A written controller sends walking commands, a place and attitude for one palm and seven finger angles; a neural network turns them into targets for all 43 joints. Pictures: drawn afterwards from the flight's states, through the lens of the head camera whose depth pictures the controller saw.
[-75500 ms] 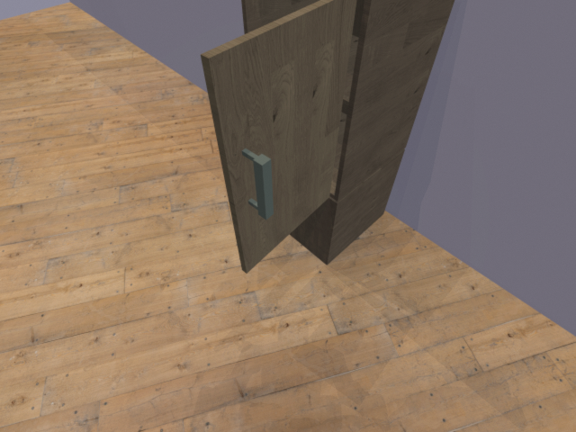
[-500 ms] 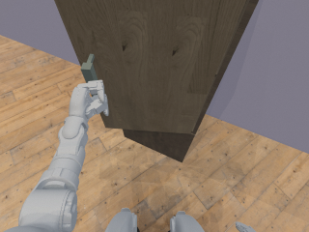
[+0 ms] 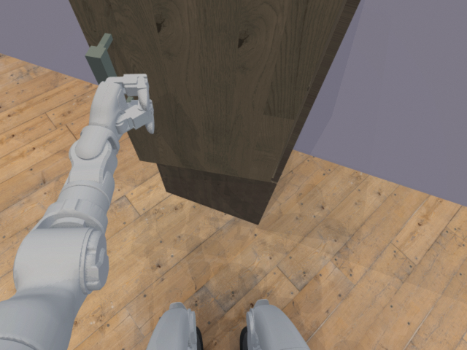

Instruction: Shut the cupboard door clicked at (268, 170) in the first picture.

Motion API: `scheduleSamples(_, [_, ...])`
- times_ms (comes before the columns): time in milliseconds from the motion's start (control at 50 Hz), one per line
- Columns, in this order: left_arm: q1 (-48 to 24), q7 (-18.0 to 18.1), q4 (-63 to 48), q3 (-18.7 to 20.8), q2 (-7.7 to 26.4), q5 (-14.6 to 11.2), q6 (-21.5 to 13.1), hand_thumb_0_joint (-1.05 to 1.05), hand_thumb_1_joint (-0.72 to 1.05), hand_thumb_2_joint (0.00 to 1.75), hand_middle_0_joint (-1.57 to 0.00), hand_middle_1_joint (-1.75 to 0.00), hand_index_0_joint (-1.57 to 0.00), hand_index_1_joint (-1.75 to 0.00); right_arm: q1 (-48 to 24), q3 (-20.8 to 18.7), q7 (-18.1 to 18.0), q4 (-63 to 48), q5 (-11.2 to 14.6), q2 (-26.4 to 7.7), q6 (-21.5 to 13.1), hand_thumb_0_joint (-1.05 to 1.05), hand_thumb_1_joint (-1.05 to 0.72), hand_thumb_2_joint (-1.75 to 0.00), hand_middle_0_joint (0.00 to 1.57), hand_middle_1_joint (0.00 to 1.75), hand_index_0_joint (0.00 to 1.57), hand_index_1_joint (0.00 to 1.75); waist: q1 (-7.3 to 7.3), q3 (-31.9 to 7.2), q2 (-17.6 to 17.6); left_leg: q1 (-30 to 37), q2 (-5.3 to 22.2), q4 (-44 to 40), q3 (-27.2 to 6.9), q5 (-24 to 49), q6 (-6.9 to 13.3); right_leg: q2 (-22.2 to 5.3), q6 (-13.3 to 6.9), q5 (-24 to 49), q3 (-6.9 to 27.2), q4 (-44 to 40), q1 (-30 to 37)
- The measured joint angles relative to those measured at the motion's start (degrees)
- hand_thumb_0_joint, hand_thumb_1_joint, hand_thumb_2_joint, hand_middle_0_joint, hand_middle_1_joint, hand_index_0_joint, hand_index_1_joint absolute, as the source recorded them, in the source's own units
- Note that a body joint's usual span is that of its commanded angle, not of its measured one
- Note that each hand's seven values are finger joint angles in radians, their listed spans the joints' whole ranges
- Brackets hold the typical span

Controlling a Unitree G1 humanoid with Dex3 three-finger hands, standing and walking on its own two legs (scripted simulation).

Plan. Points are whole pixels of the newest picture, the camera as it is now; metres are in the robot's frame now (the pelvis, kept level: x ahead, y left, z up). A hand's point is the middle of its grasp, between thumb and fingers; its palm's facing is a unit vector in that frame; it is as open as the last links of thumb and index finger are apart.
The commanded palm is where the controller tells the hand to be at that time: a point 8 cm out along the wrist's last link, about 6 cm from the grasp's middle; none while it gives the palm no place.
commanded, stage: push the door shut along its arc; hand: left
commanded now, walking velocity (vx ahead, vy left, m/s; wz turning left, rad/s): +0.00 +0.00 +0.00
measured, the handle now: (116, 82) +0.57 +0.17 +0.07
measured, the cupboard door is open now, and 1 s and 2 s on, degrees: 11 0 0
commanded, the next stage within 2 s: pull the fist back off the door in 0.94 s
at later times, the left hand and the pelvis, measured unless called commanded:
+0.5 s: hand (169, 85) +0.55 +0.07 +0.08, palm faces -0.31 -0.95 -0.03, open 2.9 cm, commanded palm +0.56 +0.11 +0.08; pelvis +0.00 +0.00 -0.01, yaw -1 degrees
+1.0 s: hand (178, 77) +0.57 +0.06 +0.08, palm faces -0.39 -0.92 -0.04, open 3.3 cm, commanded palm +0.61 +0.05 +0.08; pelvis -0.01 +0.00 -0.03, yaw -1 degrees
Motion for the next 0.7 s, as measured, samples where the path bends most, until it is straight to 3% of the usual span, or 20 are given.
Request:
scheduleSamples(200, [-6.06, -1.31, 2.68, 0.46, 1.94, 1.3, 2.15, 0.02, 0.9, 0.9, -1.3, -1.5, -1.3, -1.5, 0.67, 0.37, 0.44, -0.23, -0.44, 0.0, -0.07, 0.01, -0.9, -0.9, 0.2, 0.3, 0.2, 0.3, -1.7, 0.19, 0.5, -3.39, 0.36, 1.88, -0.3, -0.54, 0.0, 0.33, -0.07, -0.31, -0.29, 1.43, -3.17])
scheduleSamples(340, [-10.21, -2.16, 4.13, 2.85, 3.55, 2.51, 3.89, 0.02, 0.9, 0.9, -1.3, -1.5, -1.3, -1.5, 1.22, 0.78, 0.59, -1.06, -0.8, -0.08, -0.07, 0.01, -0.9, -0.9, 0.2, 0.3, 0.2, 0.3, -3.53, 0.21, 0.81, -5.35, 1.0, 2.96, -0.01, -1.12, -0.02, 0.92, -0.15, -0.51, 0.04, 2.29, -5.32])
scheduleSamples(480, [-12.69, -3.79, 5.48, 3.11, 5.63, 3.23, 5.3, 0.0, 0.87, 0.92, -1.3, -1.5, -1.3, -1.5, 2.48, 1.05, 0.68, -1.0, -0.84, 0.06, 0.31, 0.01, -0.9, -0.9, 0.2, 0.3, 0.2, 0.3, -3.9, 0.43, 1.06, -6.6, 1.34, 3.8, -0.12, -1.6, -0.13, 1.25, -0.27, -0.84, -0.03, 2.95, -6.54])
scheduleSamples(700, [-18.58, -5.01, 7.19, -0.11, 7.16, 3.14, 7.83, 0.01, 0.9, 0.95, -1.3, -1.5, -1.3, -1.5, 2.59, 0.96, 0.32, 0.76, -1.57, 0.08, -1.26, 0.01, -0.9, -0.9, 0.2, 0.3, 0.2, 0.3, -4.62, 0.75, 1.11, -9.87, 1.16, 5.23, -1.34, -1.53, -0.34, 1.13, -0.57, -0.93, -1.24, 3.84, -9.14])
